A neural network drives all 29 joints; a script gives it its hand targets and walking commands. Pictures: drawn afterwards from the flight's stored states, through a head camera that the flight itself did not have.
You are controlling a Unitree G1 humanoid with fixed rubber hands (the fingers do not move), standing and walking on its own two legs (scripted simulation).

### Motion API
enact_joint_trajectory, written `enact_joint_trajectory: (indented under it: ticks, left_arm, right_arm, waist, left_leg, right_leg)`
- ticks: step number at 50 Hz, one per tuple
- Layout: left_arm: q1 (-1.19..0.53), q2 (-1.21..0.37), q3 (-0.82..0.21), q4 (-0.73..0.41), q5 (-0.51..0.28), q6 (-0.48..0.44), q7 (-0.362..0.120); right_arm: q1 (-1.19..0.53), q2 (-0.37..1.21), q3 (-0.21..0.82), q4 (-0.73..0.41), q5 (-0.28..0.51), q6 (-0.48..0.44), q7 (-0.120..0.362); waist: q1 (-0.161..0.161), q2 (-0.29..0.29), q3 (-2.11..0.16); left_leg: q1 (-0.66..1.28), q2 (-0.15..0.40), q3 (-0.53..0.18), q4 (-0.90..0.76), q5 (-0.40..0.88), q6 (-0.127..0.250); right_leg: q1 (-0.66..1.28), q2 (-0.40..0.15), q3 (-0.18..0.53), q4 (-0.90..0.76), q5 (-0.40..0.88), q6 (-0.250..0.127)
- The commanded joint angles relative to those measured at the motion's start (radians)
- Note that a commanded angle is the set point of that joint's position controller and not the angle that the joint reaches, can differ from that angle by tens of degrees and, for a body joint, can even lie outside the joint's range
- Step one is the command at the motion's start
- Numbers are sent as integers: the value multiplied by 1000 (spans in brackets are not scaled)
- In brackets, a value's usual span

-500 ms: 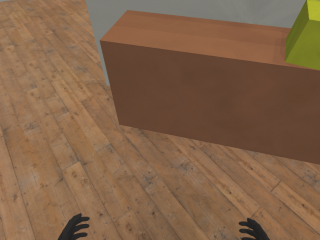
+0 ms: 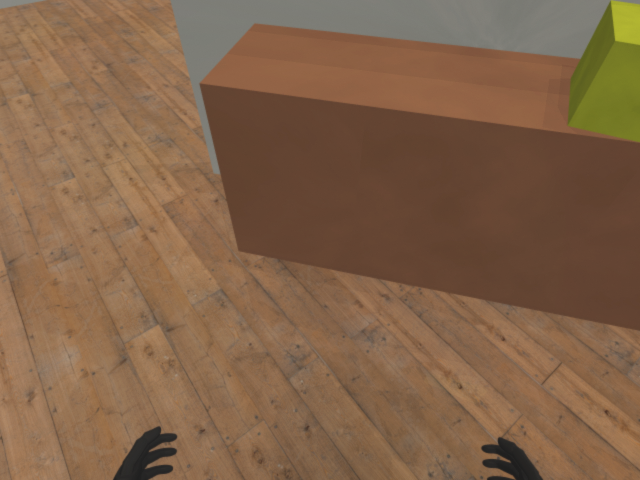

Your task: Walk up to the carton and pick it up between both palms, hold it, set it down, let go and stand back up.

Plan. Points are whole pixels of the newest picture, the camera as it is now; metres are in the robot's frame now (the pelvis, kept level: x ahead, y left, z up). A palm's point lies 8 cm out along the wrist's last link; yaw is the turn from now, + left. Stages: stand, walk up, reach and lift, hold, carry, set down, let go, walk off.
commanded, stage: stand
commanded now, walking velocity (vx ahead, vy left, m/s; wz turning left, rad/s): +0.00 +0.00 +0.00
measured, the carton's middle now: out of the picture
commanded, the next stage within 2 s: walk up in 0.24 s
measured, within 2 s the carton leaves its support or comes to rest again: neither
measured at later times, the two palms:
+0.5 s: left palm out of the picture +0.14 +0.24 -0.08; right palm out of the picture +0.13 -0.26 -0.09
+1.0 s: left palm out of the picture +0.13 +0.13 -0.08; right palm out of the picture +0.06 -0.49 -0.09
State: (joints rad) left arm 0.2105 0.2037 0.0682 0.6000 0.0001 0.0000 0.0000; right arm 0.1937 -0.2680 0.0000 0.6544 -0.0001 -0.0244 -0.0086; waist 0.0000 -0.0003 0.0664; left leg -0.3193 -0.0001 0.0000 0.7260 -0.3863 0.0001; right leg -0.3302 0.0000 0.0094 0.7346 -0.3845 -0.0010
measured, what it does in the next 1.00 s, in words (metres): steps to the right: right foot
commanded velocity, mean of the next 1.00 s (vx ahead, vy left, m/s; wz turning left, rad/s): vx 0.00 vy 0.00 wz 0.00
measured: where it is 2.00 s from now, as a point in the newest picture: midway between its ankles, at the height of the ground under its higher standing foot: outside the picture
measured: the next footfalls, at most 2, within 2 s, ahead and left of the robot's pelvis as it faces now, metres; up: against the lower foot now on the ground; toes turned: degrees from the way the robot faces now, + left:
right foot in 0.82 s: +0.09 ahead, -0.23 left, +0.00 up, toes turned -2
left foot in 1.24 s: +0.14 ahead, -0.07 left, +0.00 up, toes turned -2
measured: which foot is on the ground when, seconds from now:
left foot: down 0.00-0.82, up 0.84-1.00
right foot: down 0.00-0.50, up 0.52-0.80, down 0.82-1.00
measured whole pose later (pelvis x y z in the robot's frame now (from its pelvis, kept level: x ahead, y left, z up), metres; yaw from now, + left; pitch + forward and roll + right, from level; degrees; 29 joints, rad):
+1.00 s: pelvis +0.00 -0.17 -0.01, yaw -4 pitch -3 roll +1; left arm 0.29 0.35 0.13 0.60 0.00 0.02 -0.10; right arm 0.32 -0.46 0.00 0.71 0.00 -0.08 -0.06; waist 0.00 0.00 0.08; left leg -0.53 0.07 0.00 1.15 -0.47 -0.02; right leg -0.39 0.08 -0.02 0.76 -0.33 -0.09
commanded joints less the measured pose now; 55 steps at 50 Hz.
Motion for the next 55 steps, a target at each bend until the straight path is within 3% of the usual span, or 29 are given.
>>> enact_joint_trajectory:
  ticks: [1, 4, 8, 15, 17, 18, 21, 22, 23, 24, 27, 30, 33, 34, 36, 37, 38, 39, 40, 41, 42, 43, 44, 45, 46, 47, 51, 53, 55]
  left_arm:
    - [-81, 297, 71, -1, 25, -57, 12]
    - [-66, 294, 71, 5, 24, -59, 10]
    - [-47, 279, 63, 7, 18, -58, 11]
    - [-72, 289, 66, 1, 17, -58, 13]
    - [-62, 292, 64, 8, 24, -59, 13]
    - [-66, 295, 68, 13, 21, -57, 12]
    - [-68, 292, 69, 8, 21, -61, 9]
    - [-53, 358, 79, -85, 61, -28, -49]
    - [-105, 326, 79, -99, 64, -18, -66]
    - [-115, 334, 91, -123, 79, -8, -67]
    - [-48, 374, 122, -105, 85, 9, -83]
    - [-57, 374, 132, -99, 80, 15, -106]
    - [-62, 350, 127, -108, 63, 15, -119]
    - [-73, 362, 135, -102, 58, 15, -126]
    - [-1, 380, 143, -88, 50, 13, -130]
    - [88, 383, 149, -59, 43, 9, -130]
    - [216, 401, 165, -3, 44, 1, -125]
    - [327, 433, 185, 48, 47, -10, -111]
    - [295, 496, 193, 24, 52, -6, -96]
    - [209, 506, 181, -23, 27, -4, -91]
    - [152, 512, 178, -46, 19, 3, -91]
    - [110, 527, 171, -54, 17, 4, -86]
    - [91, 504, 163, -57, 11, 3, -76]
    - [97, 476, 151, -49, 15, 0, -68]
    - [106, 468, 140, -40, 16, -4, -66]
    - [115, 460, 139, -38, 16, -11, -65]
    - [124, 434, 123, -71, 21, -12, -67]
    - [102, 431, 122, -78, 19, -6, -71]
    - [103, 443, 120, -82, 28, 0, -80]
  right_arm:
    - [-44, -235, -86, -33, -25, -54, -14]
    - [-44, -254, -87, -24, -36, -55, -18]
    - [-46, -265, -90, -20, -28, -53, -16]
    - [-37, -246, -89, -19, -30, -50, -12]
    - [-52, -247, -93, -20, -17, -45, -10]
    - [-54, -257, -95, -18, -27, -48, -12]
    - [-47, -248, -89, -13, -28, -52, -11]
    - [156, -432, -155, 45, -56, -82, -30]
    - [234, -491, -182, 64, -64, -94, -42]
    - [266, -509, -192, 68, -69, -101, -49]
    - [194, -486, -199, 34, -59, -111, -61]
    - [191, -480, -195, 24, -54, -124, -65]
    - [202, -508, -194, 5, -56, -133, -72]
    - [179, -513, -194, -3, -57, -134, -73]
    - [112, -526, -190, -27, -55, -133, -70]
    - [36, -522, -185, -45, -57, -130, -66]
    - [-1, -488, -170, -45, -59, -121, -66]
    - [49, -411, -140, -36, -60, -114, -63]
    - [99, -319, -101, -45, -50, -106, -60]
    - [117, -332, -90, -50, -41, -94, -69]
    - [121, -409, -113, -36, -31, -82, -75]
    - [128, -438, -118, -15, -29, -84, -74]
    - [144, -463, -123, 7, -25, -84, -70]
    - [161, -454, -122, 37, -20, -83, -63]
    - [162, -442, -119, 52, -16, -82, -61]
    - [170, -425, -116, 59, -15, -77, -62]
    - [175, -419, -111, 66, -15, -65, -59]
    - [163, -420, -108, 61, -8, -65, -60]
    - [168, -433, -115, 53, -7, -65, -61]
  waist:
    - [-8, -6, -178]
    - [2, 35, -184]
    - [11, -9, -189]
    - [0, 31, -163]
    - [1, -18, -179]
    - [0, 20, -157]
    - [10, -1, -169]
    - [-47, -60, -188]
    - [-76, 55, -108]
    - [-87, 61, -56]
    - [-38, -3, -33]
    - [-33, -39, 7]
    - [-10, 63, 7]
    - [-3, 60, 24]
    - [44, 154, -28]
    - [113, 173, -68]
    - [175, 105, -123]
    - [209, -126, -157]
    - [177, -384, -98]
    - [121, -347, -50]
    - [109, -272, -27]
    - [87, -262, -28]
    - [65, -190, -10]
    - [49, -160, -22]
    - [52, -160, -33]
    - [49, -173, -44]
    - [37, -73, -59]
    - [33, -94, -42]
    - [31, -79, -30]
  left_leg:
    - [56, 92, -116, -102, 341, 77]
    - [74, 101, -130, -108, 368, 73]
    - [60, 98, -135, -105, 369, 81]
    - [57, 92, -119, -116, 336, 76]
    - [60, 91, -123, -105, 295, 70]
    - [53, 93, -123, -119, 311, 69]
    - [50, 86, -123, -127, 286, 74]
    - [237, 170, -220, -153, 59, 146]
    - [324, 338, -428, -298, 3, 248]
    - [347, 477, -546, -365, 78, 312]
    - [233, 488, -499, -398, 26, 320]
    - [170, 431, -381, -351, 142, 282]
    - [117, 410, -292, -312, 284, 260]
    - [64, 404, -241, -311, 254, 254]
    - [38, 379, -163, -257, 226, 224]
    - [-35, 328, -80, -201, 235, 181]
    - [-138, 265, 18, -22, 217, 140]
    - [-263, 160, 93, 305, 167, 90]
    - [-497, 40, 126, 527, -246, 30]
    - [-540, 14, 55, 554, -276, 23]
    - [-467, 28, -2, 546, -226, 6]
    - [-427, 38, -28, 583, -167, 5]
    - [-421, 58, -38, 566, -98, 4]
    - [-424, 70, -30, 527, -70, 14]
    - [-417, 86, -14, 483, -38, 25]
    - [-409, 87, -24, 470, -19, 29]
    - [-356, 77, -4, 340, 12, 25]
    - [-307, 77, 19, 232, -5, 30]
    - [-234, 77, 8, 147, -47, 45]
  right_leg:
    - [82, -92, 113, -108, 334, -84]
    - [82, -95, 116, -103, 353, -86]
    - [92, -95, 102, -100, 342, -82]
    - [68, -90, 106, -109, 316, -82]
    - [67, -103, 111, -131, 305, -88]
    - [64, -96, 102, -129, 294, -83]
    - [86, -101, 116, -133, 289, -87]
    - [-164, -38, 177, -25, 156, -120]
    - [-373, 9, 67, 162, -12, -65]
    - [-499, -22, 107, 313, -176, -35]
    - [-471, -52, 162, 462, -93, -10]
    - [-441, -57, 174, 410, -74, -1]
    - [-365, -71, 147, 284, -77, -3]
    - [-322, -88, 137, 232, -90, -7]
    - [-196, -91, 84, 92, -84, -23]
    - [-35, -76, 34, -17, -6, -39]
    - [179, -33, -6, -97, 14, -47]
    - [340, 58, 4, -164, -24, -68]
    - [337, -90, 341, -248, -3, -108]
    - [232, -167, 572, -368, -23, -125]
    - [136, -215, 709, -531, -253, -157]
    - [110, -222, 778, -599, -327, -139]
    - [126, -196, 711, -567, -255, -86]
    - [162, -168, 624, -486, -55, -65]
    - [174, -163, 537, -448, 49, -53]
    - [189, -162, 514, -439, 107, -36]
    - [171, -167, 512, -485, 63, -35]
    - [149, -141, 451, -510, 48, -1]
    - [98, -149, 459, -482, 94, -16]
